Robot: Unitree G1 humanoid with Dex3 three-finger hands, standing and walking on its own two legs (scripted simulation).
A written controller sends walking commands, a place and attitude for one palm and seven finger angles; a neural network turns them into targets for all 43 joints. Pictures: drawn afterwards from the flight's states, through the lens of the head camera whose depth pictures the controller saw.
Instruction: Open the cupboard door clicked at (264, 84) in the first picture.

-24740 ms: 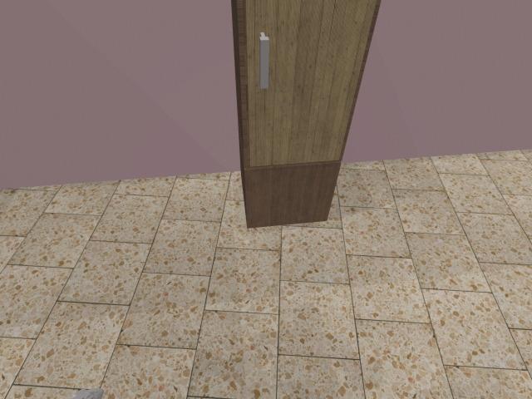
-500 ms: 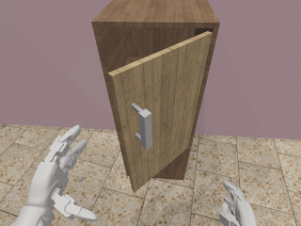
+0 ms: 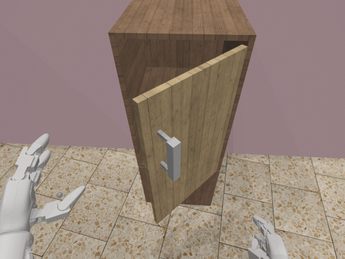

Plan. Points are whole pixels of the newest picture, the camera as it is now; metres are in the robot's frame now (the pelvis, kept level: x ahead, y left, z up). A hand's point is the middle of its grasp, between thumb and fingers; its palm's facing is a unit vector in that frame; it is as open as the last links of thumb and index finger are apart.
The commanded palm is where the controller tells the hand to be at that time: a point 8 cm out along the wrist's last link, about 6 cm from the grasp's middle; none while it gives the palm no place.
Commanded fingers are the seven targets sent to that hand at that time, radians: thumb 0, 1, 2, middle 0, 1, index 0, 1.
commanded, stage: draw the hand back to the body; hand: left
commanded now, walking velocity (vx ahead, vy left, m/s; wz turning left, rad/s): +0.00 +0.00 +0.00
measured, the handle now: (168, 155) +0.34 +0.06 +0.07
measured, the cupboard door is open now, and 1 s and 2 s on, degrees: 46 46 46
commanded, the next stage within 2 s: step back with the hand held close in 0.58 s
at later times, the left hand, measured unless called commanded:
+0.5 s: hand (54, 183) +0.20 +0.24 +0.15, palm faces +0.44 -0.80 -0.40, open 7.5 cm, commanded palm +0.15 +0.28 +0.17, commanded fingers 0.00 0.90 0.90 -0.20 -0.30 -0.20 -0.30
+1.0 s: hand (55, 186) +0.20 +0.24 +0.15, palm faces +0.34 -0.79 -0.51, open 7.4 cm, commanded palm +0.14 +0.28 +0.18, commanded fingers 0.00 0.90 0.90 -0.20 -0.30 -0.20 -0.30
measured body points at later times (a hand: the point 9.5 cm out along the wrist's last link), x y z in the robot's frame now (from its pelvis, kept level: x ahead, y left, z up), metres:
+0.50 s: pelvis +0.01 -0.02 +0.00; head +0.00 -0.04 +0.45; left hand +0.17 +0.28 +0.17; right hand +0.20 -0.24 -0.08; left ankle +0.04 +0.10 -0.74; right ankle -0.06 -0.13 -0.74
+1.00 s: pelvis -0.01 -0.02 +0.00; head +0.01 -0.03 +0.45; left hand +0.17 +0.28 +0.17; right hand +0.18 -0.26 -0.09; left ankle +0.04 +0.10 -0.74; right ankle -0.06 -0.13 -0.74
